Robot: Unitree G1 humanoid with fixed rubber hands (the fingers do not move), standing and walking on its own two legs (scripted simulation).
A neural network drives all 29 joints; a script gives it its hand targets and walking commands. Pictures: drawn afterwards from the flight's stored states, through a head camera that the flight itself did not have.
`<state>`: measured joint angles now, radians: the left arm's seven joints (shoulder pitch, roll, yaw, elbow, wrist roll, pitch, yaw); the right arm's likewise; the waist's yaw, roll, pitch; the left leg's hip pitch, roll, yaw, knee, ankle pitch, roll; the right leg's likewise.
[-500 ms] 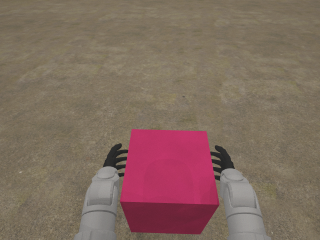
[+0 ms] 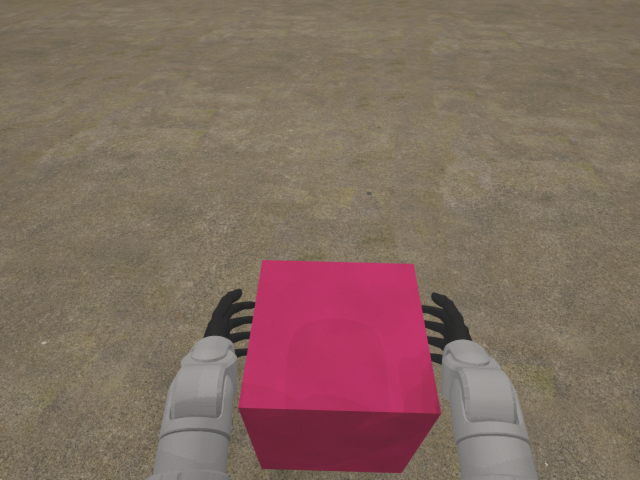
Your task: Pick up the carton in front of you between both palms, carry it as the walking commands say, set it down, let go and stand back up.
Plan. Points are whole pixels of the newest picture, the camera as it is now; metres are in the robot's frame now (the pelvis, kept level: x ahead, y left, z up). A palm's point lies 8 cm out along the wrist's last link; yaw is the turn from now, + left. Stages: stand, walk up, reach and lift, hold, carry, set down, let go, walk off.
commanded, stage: carry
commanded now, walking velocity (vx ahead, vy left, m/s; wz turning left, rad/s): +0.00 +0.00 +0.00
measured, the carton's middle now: (334, 370) +0.30 +0.00 -0.05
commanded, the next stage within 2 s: hold in 0.16 s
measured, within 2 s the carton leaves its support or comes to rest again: neither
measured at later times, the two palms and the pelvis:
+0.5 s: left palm (195, 370) +0.25 +0.17 +0.05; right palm (441, 349) +0.28 -0.13 +0.05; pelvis -0.02 -0.01 +0.01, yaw +6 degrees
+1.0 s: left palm (232, 380) +0.31 +0.16 -0.09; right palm (420, 368) +0.34 -0.14 -0.10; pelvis -0.04 -0.03 -0.04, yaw +9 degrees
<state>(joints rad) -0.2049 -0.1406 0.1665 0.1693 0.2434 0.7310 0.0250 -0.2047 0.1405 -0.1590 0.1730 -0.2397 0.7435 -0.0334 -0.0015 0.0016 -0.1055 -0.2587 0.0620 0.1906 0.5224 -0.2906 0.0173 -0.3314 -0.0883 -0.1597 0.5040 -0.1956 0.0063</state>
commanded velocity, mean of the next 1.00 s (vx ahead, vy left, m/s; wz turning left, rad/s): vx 0.00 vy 0.00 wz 0.00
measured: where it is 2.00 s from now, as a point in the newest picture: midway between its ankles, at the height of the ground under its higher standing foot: outside the picture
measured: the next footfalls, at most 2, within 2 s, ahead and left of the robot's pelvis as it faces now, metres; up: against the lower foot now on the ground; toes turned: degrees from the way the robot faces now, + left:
none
